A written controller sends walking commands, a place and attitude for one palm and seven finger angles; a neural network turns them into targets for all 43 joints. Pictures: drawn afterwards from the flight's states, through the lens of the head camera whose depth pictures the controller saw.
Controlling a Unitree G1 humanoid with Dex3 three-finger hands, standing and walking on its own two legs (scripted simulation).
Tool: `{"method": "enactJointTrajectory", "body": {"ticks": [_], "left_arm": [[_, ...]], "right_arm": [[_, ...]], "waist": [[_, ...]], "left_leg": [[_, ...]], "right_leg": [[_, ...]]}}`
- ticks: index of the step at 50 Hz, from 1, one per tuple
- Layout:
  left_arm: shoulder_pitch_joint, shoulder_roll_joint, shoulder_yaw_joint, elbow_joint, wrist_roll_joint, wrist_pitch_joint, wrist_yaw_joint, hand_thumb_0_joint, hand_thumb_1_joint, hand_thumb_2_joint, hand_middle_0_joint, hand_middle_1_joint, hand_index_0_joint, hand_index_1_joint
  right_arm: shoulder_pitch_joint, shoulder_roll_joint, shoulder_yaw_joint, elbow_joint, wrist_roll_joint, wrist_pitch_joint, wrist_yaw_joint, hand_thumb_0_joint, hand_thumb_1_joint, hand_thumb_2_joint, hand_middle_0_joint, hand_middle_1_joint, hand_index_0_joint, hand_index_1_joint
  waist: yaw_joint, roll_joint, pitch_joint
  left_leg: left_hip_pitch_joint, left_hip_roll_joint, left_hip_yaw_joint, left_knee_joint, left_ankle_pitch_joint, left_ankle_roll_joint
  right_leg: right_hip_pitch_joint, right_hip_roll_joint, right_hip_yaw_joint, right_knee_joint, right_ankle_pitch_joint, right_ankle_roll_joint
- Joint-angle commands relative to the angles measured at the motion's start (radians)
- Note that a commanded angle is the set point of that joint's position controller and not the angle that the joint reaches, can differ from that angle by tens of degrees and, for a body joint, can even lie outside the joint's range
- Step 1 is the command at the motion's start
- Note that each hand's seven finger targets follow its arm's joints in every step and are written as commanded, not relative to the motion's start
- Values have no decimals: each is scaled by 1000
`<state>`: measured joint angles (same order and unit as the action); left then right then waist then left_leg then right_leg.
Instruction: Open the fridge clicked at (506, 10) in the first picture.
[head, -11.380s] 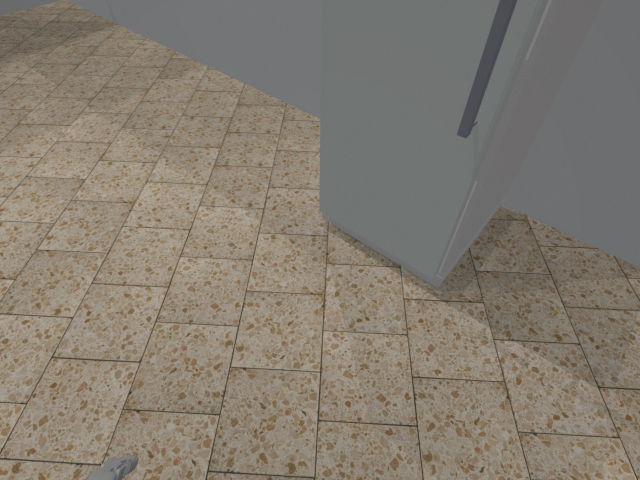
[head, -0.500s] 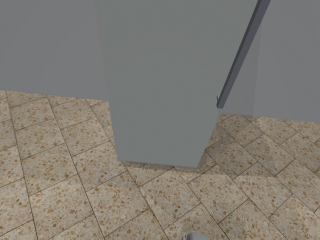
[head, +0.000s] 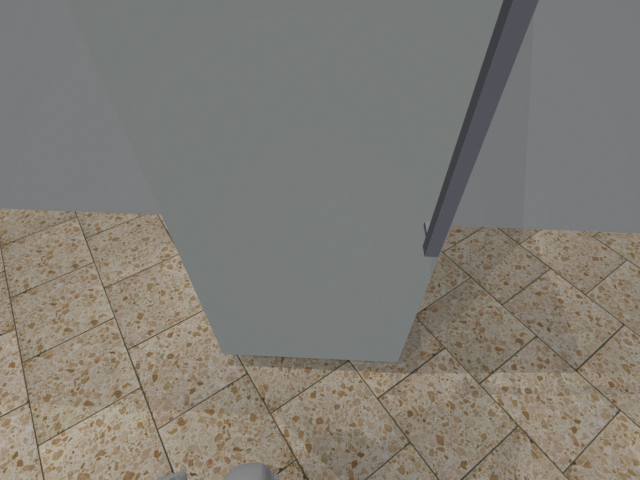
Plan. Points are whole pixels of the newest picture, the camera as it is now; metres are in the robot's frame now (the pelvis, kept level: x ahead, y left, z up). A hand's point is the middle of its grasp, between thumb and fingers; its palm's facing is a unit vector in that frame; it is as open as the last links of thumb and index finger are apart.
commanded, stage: come to a stop and stand still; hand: right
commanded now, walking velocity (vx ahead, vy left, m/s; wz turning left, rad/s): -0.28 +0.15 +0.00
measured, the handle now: (462, 143) +0.52 -0.18 +0.15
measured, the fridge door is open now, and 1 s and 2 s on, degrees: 0 0 0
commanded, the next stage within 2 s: none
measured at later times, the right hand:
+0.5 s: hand out of the picture +0.07 -0.14 -0.15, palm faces +0.06 +0.96 -0.27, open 7.4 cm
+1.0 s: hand out of the picture -0.04 -0.18 -0.17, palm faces +0.01 +0.99 -0.17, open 7.4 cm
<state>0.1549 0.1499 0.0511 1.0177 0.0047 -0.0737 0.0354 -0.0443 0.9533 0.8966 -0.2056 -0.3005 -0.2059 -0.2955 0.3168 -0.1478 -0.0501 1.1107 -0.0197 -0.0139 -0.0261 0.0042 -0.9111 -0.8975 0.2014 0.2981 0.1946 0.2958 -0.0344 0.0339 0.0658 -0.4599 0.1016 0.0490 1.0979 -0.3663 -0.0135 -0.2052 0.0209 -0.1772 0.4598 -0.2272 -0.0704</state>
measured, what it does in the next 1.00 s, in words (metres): steps on the spot: left foot, then right foot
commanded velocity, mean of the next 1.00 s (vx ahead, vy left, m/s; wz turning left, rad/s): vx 0.02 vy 0.00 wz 0.00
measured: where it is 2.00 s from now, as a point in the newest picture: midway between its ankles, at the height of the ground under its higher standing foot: outside the picture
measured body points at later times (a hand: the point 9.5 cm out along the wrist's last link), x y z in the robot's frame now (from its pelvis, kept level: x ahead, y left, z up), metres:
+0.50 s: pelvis +0.00 +0.04 +0.00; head +0.03 +0.08 +0.45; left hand +0.02 +0.28 -0.17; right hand +0.07 -0.19 -0.13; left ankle +0.08 +0.14 -0.74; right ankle -0.07 -0.11 -0.66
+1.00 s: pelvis -0.04 +0.01 +0.01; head -0.03 -0.01 +0.46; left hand -0.11 +0.22 -0.14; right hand -0.04 -0.23 -0.15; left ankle -0.04 +0.13 -0.68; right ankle -0.09 -0.10 -0.74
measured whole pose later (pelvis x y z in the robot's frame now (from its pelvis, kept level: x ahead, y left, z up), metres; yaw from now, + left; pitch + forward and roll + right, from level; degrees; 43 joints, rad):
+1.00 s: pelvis -0.04 +0.01 +0.01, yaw +1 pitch +1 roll +0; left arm 0.41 0.10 0.02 1.10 0.03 -0.02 0.04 0.01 0.90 0.90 -0.20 -0.30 -0.20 -0.30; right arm 0.29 -0.20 -0.06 1.10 -0.03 0.05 0.01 0.00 -0.91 -0.90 0.20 0.30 0.19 0.30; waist 0.02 0.04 0.01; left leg -0.44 0.04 0.03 0.89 -0.32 -0.05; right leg -0.07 0.00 -0.05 0.30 -0.24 -0.02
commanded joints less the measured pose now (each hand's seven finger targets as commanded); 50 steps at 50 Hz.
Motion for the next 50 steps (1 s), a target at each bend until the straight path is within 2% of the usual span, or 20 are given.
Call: {"method": "enactJointTrajectory", "body": {"ticks": [1,7,10,11,12,13,14,15,17,20,27,30,32,33,35,36,39,41,45,50], "left_arm": [[59,74,-14,-11,11,11,4,0,900,900,-200,-300,-200,-300],[85,142,17,6,17,59,8,0,900,900,-200,-300,-200,-300],[78,145,29,-3,16,80,2,0,900,900,-200,-300,-200,-300],[104,126,29,-7,11,83,-2,0,900,900,-200,-300,-200,-300],[140,78,29,-14,4,89,-7,0,900,900,-200,-300,-200,-300],[128,69,28,-23,-1,104,-3,0,900,900,-200,-300,-200,-300],[112,77,28,-22,0,122,0,0,900,900,-200,-300,-200,-300],[111,83,33,-14,4,130,-3,0,900,900,-200,-300,-200,-300],[125,87,34,-5,6,134,-10,0,900,900,-200,-300,-200,-300],[130,106,37,-9,14,140,-22,0,900,900,-200,-300,-200,-300],[116,94,23,-25,11,126,-39,0,900,900,-200,-300,-200,-300],[229,77,15,8,9,113,-39,0,900,900,-200,-300,-200,-300],[358,66,5,54,8,100,-32,0,900,900,-200,-300,-200,-300],[389,84,4,65,12,94,-25,0,900,900,-200,-300,-200,-300],[274,199,21,12,29,88,-8,0,900,900,-200,-300,-200,-300],[170,202,13,-30,28,87,0,0,900,900,-200,-300,-200,-300],[104,164,-3,-26,19,60,2,0,900,900,-200,-300,-200,-300],[168,157,-4,-4,13,47,6,0,900,900,-200,-300,-200,-300],[302,134,2,41,18,36,15,0,900,900,-200,-300,-200,-300],[340,131,2,78,28,39,21,0,900,900,-200,-300,-200,-300]], "right_arm": [[139,8,8,-23,-1,23,-8,0,-900,-900,200,300,200,300],[-2,-82,-3,-104,-2,39,-9,0,-900,-900,200,300,200,300],[8,-117,-15,-116,-3,31,-8,0,-900,-900,200,300,200,300],[15,-162,-21,-122,-9,20,-10,0,-900,-900,200,300,200,300],[2,-215,-28,-129,-13,13,-13,0,-900,-900,200,300,200,300],[18,-235,-27,-133,-5,13,-10,0,-900,-900,200,300,200,300],[-1,-225,-31,-135,-2,11,-15,0,-900,-900,200,300,200,300],[-49,-207,-30,-154,-3,14,-20,0,-900,-900,200,300,200,300],[-111,-200,-31,-179,-1,19,-25,0,-900,-900,200,300,200,300],[-112,-202,-37,-187,-1,17,-23,0,-900,-900,200,300,200,300],[-80,-223,-48,-176,-19,26,-16,0,-900,-900,200,300,200,300],[-107,-231,-50,-165,-21,32,-11,0,-900,-900,200,300,200,300],[-135,-219,-46,-155,-11,38,-9,0,-900,-900,200,300,200,300],[-142,-193,-35,-152,-2,42,-6,0,-900,-900,200,300,200,300],[-136,-77,-15,-165,15,54,1,0,-900,-900,200,300,200,300],[-134,-97,-21,-171,6,54,9,0,-900,-900,200,300,200,300],[-46,-109,-34,-109,-12,50,32,0,-900,-900,200,300,200,300],[-38,-108,-30,-96,-11,36,40,0,-900,-900,200,300,200,300],[-104,-103,-20,-118,-8,25,37,0,-900,-900,200,300,200,300],[-168,-54,3,-125,3,19,35,0,-900,-900,200,300,200,300]], "waist": [[-16,-85,-30],[20,-195,-1],[-3,-147,-20],[1,-22,-54],[21,136,-89],[-3,153,-117],[-3,189,-139],[5,139,-124],[24,68,-122],[15,110,-142],[-16,173,-100],[27,197,-115],[81,162,-137],[95,77,-111],[78,-357,80],[39,-280,171],[-5,-192,129],[13,-141,114],[74,-162,68],[98,-176,17]], "left_leg": [[126,11,-24,-195,81,-25],[141,-26,12,-418,59,-13],[231,-15,5,-576,291,-3],[294,61,-91,-618,608,20],[341,229,-241,-633,916,108],[322,327,-272,-681,1056,211],[280,319,-292,-714,963,241],[249,294,-269,-734,822,241],[269,245,-216,-717,723,214],[292,223,-199,-755,502,175],[231,187,-265,-900,-59,149],[170,141,-241,-956,-140,112],[98,91,-180,-920,-195,47],[27,49,-133,-840,-235,13],[-118,-113,25,-400,-95,-33],[-81,-75,-52,-283,-44,-13],[-80,-93,-66,-71,76,-20],[-162,-90,-50,-38,114,-26],[-233,-42,-48,-110,79,-37],[-67,-40,-4,-367,-30,-32]], "right_leg": [[-83,-293,161,-163,676,-87],[25,-308,199,-62,709,-75],[-5,-254,179,30,503,-16],[-45,-180,131,134,332,34],[-130,-70,62,275,-20,82],[-137,-20,102,440,-380,92],[-135,-27,184,562,-418,88],[-167,-27,217,647,-367,92],[-214,-32,219,734,-282,103],[-249,-36,219,733,-197,125],[-132,-36,152,358,-254,117],[16,-2,94,171,-251,90],[195,18,65,-56,-131,74],[238,-14,114,-138,-133,65],[-50,-355,562,-430,-596,-35],[-204,-399,563,-473,-566,-73],[-142,-273,386,-397,-362,-31],[-13,-244,340,-361,-249,-30],[178,-297,382,-311,-66,-75],[204,-311,345,-205,313,-102]]}}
